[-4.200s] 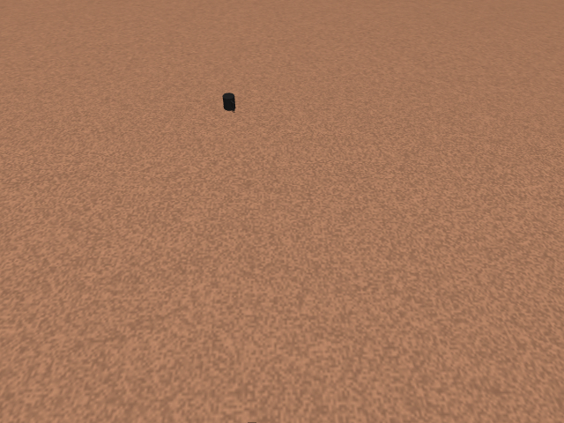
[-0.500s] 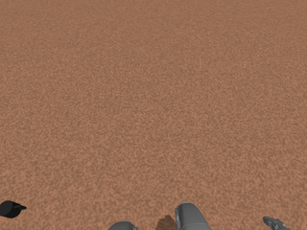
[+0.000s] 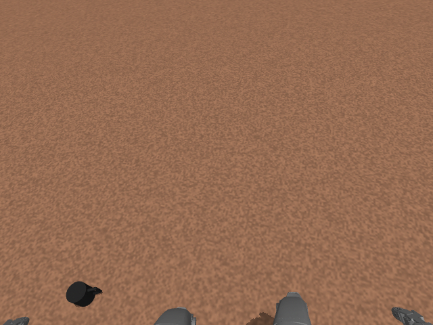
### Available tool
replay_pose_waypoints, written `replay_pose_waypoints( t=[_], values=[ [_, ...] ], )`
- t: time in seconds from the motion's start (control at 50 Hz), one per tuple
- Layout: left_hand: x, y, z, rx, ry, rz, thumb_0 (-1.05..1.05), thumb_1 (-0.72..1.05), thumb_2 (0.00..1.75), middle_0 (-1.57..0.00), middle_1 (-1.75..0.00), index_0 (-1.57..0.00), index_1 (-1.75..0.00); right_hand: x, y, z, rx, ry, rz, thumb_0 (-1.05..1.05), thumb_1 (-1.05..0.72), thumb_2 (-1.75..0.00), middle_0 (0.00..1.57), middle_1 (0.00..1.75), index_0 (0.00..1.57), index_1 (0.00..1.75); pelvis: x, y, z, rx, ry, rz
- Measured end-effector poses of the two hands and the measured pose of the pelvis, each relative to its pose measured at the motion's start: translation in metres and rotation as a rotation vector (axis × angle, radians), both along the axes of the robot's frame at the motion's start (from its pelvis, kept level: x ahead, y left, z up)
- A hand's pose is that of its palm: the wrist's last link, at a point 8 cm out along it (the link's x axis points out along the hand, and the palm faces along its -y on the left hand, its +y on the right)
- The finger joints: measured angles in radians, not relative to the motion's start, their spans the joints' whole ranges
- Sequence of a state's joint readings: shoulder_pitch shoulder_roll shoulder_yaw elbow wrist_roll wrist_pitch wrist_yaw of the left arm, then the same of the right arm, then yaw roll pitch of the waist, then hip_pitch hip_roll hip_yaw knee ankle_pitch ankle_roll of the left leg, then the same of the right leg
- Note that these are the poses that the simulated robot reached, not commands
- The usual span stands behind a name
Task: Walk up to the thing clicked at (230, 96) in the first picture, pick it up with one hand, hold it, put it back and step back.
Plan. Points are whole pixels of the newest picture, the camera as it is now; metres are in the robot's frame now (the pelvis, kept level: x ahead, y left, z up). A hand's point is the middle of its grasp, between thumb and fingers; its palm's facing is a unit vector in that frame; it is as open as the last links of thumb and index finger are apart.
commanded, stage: walk up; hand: left
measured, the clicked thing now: (85, 293) +0.30 +0.58 -0.67
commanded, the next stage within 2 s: none
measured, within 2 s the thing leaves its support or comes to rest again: neither
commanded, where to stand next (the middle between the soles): -0.13 +0.46 m, yaw -13 degrees
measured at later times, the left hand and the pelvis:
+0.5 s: hand out of the picture +0.03 +0.48 -0.08, palm faces -0.11 -0.82 -0.56, open 7.4 cm; pelvis -0.08 +0.19 +0.03, yaw -4 degrees
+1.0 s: hand out of the picture -0.10 +0.68 -0.10, palm faces -0.19 -0.83 -0.52, open 7.4 cm; pelvis -0.19 +0.41 +0.02, yaw -9 degrees
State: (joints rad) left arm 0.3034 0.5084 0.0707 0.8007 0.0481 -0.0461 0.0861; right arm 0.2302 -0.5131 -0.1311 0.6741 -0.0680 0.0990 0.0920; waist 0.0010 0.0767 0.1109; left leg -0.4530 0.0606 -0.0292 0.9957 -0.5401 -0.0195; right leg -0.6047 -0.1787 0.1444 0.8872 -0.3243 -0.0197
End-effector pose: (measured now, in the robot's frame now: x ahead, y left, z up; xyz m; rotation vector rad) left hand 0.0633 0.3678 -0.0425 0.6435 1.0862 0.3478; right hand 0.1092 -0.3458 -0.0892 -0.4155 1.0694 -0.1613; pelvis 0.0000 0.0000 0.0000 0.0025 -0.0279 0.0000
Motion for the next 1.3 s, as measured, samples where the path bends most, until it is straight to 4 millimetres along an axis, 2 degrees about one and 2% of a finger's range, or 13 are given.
replay_pose_waypoints(
  t=[0.08,0.22,0.32,0.42,0.54,0.66,0.7,0.76,0.88,0.98,1.08,1.18,1.3],
  values=[
    [-0.003,0.046,-0.009,0.006,0.034,0.044,0.01,0.90,0.90,-0.20,-0.30,-0.21,-0.30,-0.040,0.046,0.005,-0.008,0.025,-0.056,0.01,-0.91,-0.90,0.20,0.30,0.20,0.30,-0.011,0.039,0.005,-0.033,-0.009,-0.018],
    [-0.002,0.064,-0.007,-0.101,0.084,-0.016,0.01,0.90,0.90,-0.20,-0.30,-0.21,-0.30,-0.098,0.114,0.021,0.031,0.097,-0.127,0.01,-0.91,-0.90,0.21,0.30,0.20,0.30,-0.027,0.087,0.031,-0.028,0.009,-0.042],
    [-0.008,0.072,-0.008,-0.133,0.072,-0.076,0.00,0.90,0.90,-0.20,-0.30,-0.21,-0.30,-0.119,0.146,0.006,0.054,0.114,-0.147,0.01,-0.91,-0.90,0.21,0.30,0.21,0.30,-0.039,0.121,0.027,-0.023,0.025,-0.078],
    [-0.027,0.103,-0.004,-0.123,0.028,-0.076,0.00,0.90,0.90,-0.21,-0.30,-0.21,-0.30,-0.124,0.185,-0.003,0.068,0.118,-0.130,0.01,-0.91,-0.90,0.21,0.30,0.20,0.30,-0.061,0.156,0.026,-0.037,-0.007,-0.075],
    [-0.046,0.168,0.007,-0.084,-0.004,-0.088,0.00,0.89,0.90,-0.21,-0.30,-0.21,-0.30,-0.120,0.229,0.001,0.066,0.039,-0.111,0.01,-0.91,-0.90,0.21,0.30,0.20,0.30,-0.085,0.214,0.023,-0.010,-0.012,-0.079],
    [-0.063,0.268,-0.007,-0.036,-0.025,-0.106,0.00,0.89,0.90,-0.21,-0.30,-0.21,-0.30,-0.131,0.284,0.000,-0.001,-0.013,-0.101,0.01,-0.91,-0.90,0.20,0.30,0.20,0.30,-0.113,0.288,0.001,0.005,-0.015,-0.082],
    [-0.071,0.298,-0.014,-0.019,-0.015,-0.073,0.00,0.89,0.90,-0.21,-0.30,-0.21,-0.30,-0.146,0.307,0.000,-0.009,-0.014,-0.103,0.01,-0.91,-0.90,0.20,0.30,0.20,0.30,-0.123,0.310,-0.002,-0.008,-0.030,-0.105],
    [-0.081,0.324,-0.017,-0.027,0.011,-0.038,0.01,0.90,0.90,-0.20,-0.30,-0.21,-0.30,-0.175,0.343,0.006,0.006,0.014,-0.137,0.01,-0.91,-0.90,0.20,0.30,0.20,0.30,-0.136,0.331,0.006,-0.038,-0.026,-0.099],
    [-0.112,0.338,-0.015,-0.107,0.063,-0.059,0.01,0.90,0.90,-0.20,-0.30,-0.20,-0.30,-0.222,0.398,0.011,0.045,0.061,-0.162,0.01,-0.91,-0.90,0.21,0.30,0.20,0.30,-0.162,0.368,0.023,-0.033,-0.009,-0.124],
    [-0.150,0.347,-0.016,-0.130,0.093,-0.106,0.00,0.90,0.90,-0.20,-0.30,-0.21,-0.30,-0.249,0.428,-0.010,0.077,0.059,-0.195,0.01,-0.91,-0.90,0.21,0.30,0.21,0.30,-0.188,0.403,0.017,-0.037,-0.010,-0.164],
    [-0.182,0.381,-0.007,-0.124,0.075,-0.092,0.00,0.89,0.90,-0.21,-0.30,-0.21,-0.30,-0.276,0.470,-0.015,0.103,0.081,-0.210,0.01,-0.91,-0.90,0.20,0.30,0.20,0.30,-0.215,0.441,0.022,-0.015,-0.030,-0.157],
    [-0.187,0.427,-0.003,-0.133,0.025,-0.099,0.01,0.89,0.90,-0.21,-0.30,-0.21,-0.30,-0.310,0.507,-0.010,0.107,0.088,-0.225,0.01,-0.91,-0.90,0.21,0.30,0.20,0.30,-0.232,0.482,0.024,0.013,-0.028,-0.147],
    [-0.183,0.475,-0.020,-0.193,-0.001,-0.096,0.01,0.90,0.90,-0.20,-0.30,-0.21,-0.30,-0.360,0.549,0.004,0.026,0.099,-0.265,0.01,-0.91,-0.90,0.21,0.30,0.20,0.30,-0.243,0.525,0.022,0.011,-0.050,-0.156]
  ],
)
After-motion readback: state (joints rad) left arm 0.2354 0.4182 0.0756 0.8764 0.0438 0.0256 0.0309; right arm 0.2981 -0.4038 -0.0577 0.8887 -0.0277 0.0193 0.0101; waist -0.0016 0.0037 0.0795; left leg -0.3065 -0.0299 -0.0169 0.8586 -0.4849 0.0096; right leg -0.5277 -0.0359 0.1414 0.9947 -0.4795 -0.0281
